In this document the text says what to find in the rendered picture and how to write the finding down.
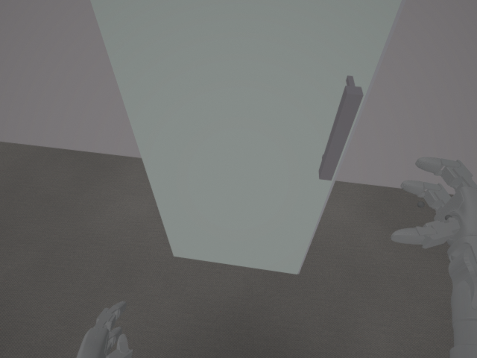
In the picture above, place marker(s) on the handle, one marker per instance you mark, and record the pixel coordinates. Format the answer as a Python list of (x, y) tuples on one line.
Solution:
[(344, 119)]

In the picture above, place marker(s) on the left robot hand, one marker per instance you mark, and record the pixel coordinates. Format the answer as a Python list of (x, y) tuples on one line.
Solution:
[(98, 341)]

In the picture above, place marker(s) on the fridge door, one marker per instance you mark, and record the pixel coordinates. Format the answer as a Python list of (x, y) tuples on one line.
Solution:
[(232, 103)]

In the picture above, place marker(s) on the right robot hand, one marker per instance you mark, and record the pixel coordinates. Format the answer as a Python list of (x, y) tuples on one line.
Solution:
[(462, 206)]

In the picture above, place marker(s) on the right robot forearm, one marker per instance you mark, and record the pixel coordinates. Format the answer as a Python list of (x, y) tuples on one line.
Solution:
[(463, 272)]

